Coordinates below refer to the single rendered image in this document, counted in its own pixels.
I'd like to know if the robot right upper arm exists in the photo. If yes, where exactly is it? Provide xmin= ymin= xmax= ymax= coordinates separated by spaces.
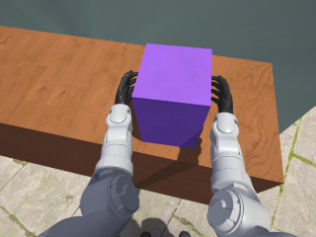
xmin=206 ymin=189 xmax=298 ymax=237

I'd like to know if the carton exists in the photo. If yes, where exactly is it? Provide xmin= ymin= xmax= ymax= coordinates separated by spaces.
xmin=131 ymin=43 xmax=212 ymax=149

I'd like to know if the pedestal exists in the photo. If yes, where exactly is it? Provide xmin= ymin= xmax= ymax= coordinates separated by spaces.
xmin=0 ymin=26 xmax=284 ymax=205

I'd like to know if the right robot forearm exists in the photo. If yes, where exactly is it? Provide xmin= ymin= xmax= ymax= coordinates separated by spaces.
xmin=209 ymin=113 xmax=262 ymax=203

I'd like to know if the robot left upper arm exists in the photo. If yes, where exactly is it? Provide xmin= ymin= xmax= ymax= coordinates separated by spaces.
xmin=34 ymin=174 xmax=139 ymax=237

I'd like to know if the right robot hand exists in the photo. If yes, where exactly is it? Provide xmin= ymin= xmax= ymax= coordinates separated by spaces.
xmin=210 ymin=75 xmax=233 ymax=115

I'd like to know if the left robot forearm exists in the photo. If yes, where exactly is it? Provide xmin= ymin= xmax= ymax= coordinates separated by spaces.
xmin=86 ymin=104 xmax=133 ymax=188

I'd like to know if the left robot hand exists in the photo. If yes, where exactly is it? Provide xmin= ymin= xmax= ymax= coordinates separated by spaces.
xmin=115 ymin=70 xmax=138 ymax=106

